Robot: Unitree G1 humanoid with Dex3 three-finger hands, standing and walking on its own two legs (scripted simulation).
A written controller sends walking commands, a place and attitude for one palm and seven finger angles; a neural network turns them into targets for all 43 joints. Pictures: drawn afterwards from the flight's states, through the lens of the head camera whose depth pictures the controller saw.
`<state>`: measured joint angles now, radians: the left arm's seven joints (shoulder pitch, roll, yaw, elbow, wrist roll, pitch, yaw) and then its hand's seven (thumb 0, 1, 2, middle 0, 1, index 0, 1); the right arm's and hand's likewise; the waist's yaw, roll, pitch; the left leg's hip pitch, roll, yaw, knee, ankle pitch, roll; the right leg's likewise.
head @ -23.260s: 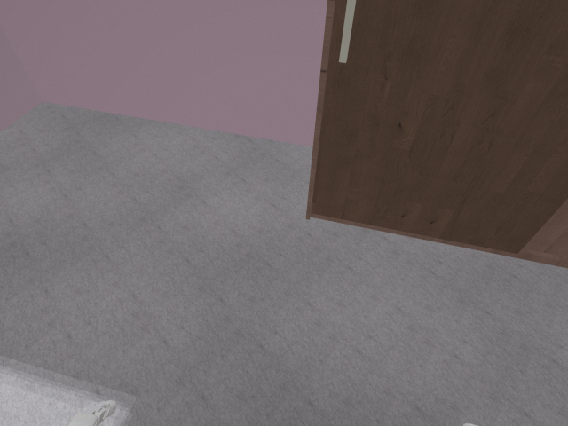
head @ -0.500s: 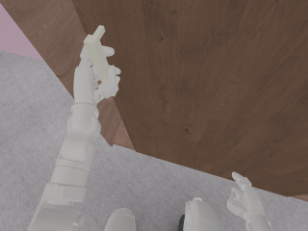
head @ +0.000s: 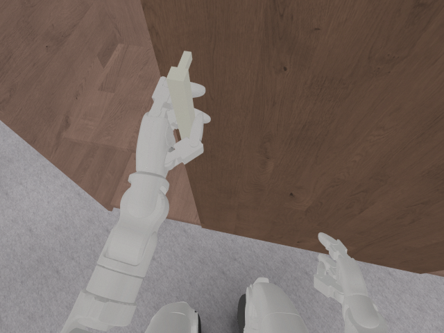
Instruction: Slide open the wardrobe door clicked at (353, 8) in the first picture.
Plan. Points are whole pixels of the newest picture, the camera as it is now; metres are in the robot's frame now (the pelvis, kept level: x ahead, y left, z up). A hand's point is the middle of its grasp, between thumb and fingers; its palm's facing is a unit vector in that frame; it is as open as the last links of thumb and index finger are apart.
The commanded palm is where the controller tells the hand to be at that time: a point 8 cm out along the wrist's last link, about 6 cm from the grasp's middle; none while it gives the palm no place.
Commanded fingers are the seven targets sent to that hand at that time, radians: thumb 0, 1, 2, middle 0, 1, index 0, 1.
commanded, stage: step sideways, sliding the door along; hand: left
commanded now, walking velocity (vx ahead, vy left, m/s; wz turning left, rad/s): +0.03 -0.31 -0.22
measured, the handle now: (189, 109) +0.42 +0.10 +0.13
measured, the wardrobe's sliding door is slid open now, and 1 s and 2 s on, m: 0.43 0.66 0.66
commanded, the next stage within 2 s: stop walking and hold the door there in 1.08 s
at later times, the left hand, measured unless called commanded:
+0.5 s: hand (351, 168) +0.34 -0.13 +0.13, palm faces -0.03 -0.98 -0.17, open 6.3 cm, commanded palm +0.32 -0.10 +0.12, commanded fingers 0.00 0.90 0.90 -0.45 -1.40 -0.45 -1.40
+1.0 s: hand (369, 160) +0.35 -0.16 +0.13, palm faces +0.40 -0.91 -0.09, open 6.7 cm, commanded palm +0.31 -0.18 +0.13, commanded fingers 0.00 0.90 0.90 -0.45 -1.40 -0.45 -1.40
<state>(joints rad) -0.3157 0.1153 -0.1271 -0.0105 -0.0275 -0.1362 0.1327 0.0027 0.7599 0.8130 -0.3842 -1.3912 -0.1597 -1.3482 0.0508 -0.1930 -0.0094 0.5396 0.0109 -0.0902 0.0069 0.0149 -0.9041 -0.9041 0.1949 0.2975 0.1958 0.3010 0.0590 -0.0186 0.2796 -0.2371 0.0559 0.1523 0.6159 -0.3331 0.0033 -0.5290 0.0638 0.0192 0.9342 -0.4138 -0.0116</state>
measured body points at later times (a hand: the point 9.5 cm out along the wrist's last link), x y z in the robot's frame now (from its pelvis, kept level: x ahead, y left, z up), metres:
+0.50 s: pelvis -0.07 -0.20 +0.01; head +0.02 -0.23 +0.45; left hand +0.34 -0.08 +0.14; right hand +0.09 -0.47 -0.10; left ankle -0.07 -0.09 -0.69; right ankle +0.00 -0.29 -0.72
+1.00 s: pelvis -0.08 -0.38 +0.00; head +0.01 -0.39 +0.44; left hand +0.33 -0.11 +0.14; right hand +0.07 -0.64 -0.12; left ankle -0.08 -0.23 -0.71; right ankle -0.10 -0.54 -0.72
